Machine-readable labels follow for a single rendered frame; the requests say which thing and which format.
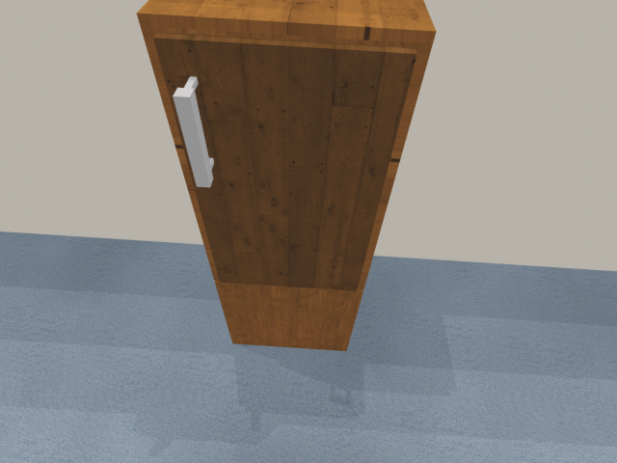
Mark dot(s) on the handle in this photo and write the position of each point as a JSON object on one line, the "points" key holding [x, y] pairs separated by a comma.
{"points": [[187, 109]]}

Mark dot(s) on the cupboard door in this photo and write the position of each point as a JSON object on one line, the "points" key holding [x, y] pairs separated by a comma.
{"points": [[301, 133]]}

